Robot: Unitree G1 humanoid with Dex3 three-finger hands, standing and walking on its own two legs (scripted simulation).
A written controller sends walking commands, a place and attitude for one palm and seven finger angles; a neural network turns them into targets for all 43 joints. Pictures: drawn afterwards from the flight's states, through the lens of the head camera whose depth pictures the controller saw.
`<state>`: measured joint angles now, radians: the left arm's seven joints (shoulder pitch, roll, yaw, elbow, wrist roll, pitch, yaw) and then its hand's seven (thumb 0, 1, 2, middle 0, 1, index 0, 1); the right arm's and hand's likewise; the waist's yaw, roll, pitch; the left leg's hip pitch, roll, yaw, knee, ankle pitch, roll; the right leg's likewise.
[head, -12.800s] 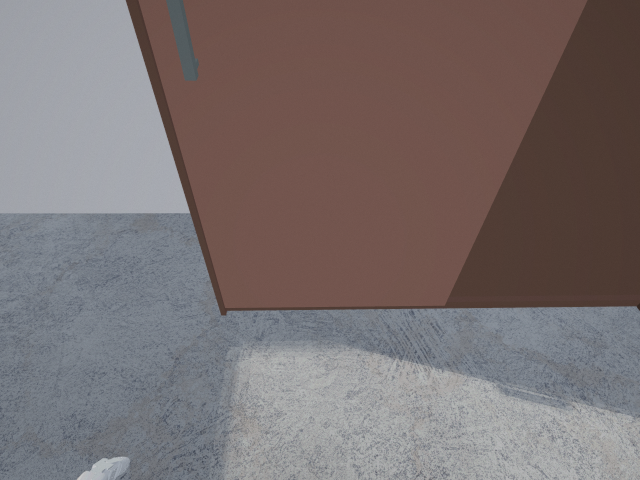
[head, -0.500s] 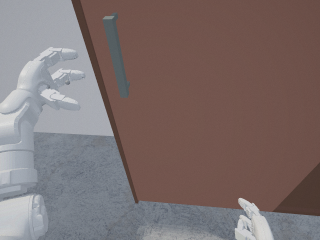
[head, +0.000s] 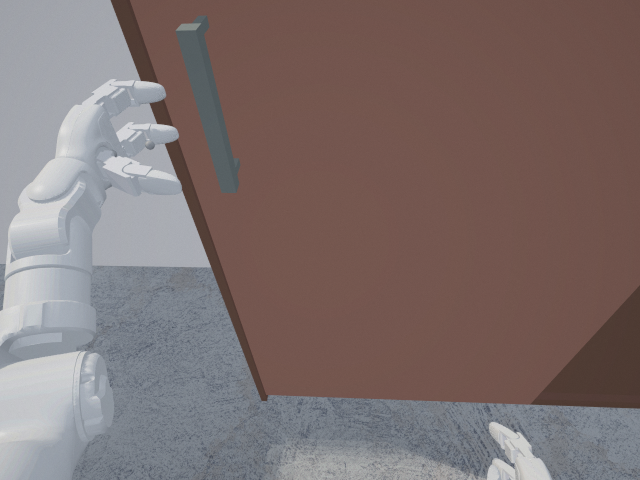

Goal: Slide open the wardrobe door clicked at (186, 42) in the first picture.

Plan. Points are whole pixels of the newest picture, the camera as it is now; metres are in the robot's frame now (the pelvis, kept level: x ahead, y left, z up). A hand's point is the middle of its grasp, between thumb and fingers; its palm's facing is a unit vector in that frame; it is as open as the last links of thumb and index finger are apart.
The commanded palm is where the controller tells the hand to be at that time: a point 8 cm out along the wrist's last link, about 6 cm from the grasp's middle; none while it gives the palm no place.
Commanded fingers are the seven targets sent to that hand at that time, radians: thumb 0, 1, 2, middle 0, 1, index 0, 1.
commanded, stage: move the hooked fingers beside the handle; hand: left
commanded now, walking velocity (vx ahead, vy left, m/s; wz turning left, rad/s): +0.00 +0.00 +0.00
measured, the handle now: (216, 112) +0.49 +0.15 +0.24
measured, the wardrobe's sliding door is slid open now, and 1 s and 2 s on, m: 0.00 0.00 0.00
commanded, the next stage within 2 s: feel for the door with the fingertips in 0.86 s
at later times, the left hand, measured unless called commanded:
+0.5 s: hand (142, 147) +0.42 +0.22 +0.24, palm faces +0.03 -1.00 -0.03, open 14.0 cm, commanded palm +0.39 +0.26 +0.25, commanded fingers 0.00 -0.50 0.30 -0.30 -1.20 -0.30 -1.20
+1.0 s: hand (141, 144) +0.42 +0.22 +0.24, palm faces +0.03 -1.00 -0.02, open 14.0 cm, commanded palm +0.39 +0.26 +0.25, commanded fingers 0.00 -0.50 0.30 -0.30 -1.20 -0.30 -1.20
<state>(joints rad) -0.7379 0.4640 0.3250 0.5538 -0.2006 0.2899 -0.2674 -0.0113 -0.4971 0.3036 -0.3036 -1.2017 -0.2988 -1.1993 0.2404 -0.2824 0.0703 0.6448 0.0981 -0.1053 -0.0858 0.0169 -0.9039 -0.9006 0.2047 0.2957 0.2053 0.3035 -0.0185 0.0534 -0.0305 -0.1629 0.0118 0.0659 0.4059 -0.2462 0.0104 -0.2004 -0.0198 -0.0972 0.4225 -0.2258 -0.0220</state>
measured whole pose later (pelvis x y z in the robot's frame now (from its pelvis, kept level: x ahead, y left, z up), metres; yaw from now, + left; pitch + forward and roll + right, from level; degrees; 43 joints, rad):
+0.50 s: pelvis +0.00 +0.00 +0.00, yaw -1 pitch +0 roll +0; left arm -0.73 0.48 0.35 0.61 -0.19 0.26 -0.28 -0.01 -0.50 0.30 -0.30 -1.20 -0.30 -1.20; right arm 0.28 -0.29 0.06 0.65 0.10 -0.09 -0.08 0.02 -0.90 -0.90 0.20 0.30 0.21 0.30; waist -0.02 0.05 -0.04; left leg -0.15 0.02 0.08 0.40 -0.25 0.01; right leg -0.19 -0.01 -0.08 0.41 -0.22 -0.02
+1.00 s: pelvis +0.00 +0.01 +0.00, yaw +0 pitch +0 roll +0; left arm -0.80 0.48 0.31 0.68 -0.19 0.23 -0.27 -0.01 -0.50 0.30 -0.30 -1.20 -0.30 -1.20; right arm 0.25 -0.27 0.08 0.65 0.10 -0.09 -0.09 0.02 -0.90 -0.90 0.21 0.30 0.21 0.30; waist -0.02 0.03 -0.03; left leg -0.17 0.01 0.07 0.41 -0.24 0.02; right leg -0.20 -0.02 -0.09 0.40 -0.21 -0.02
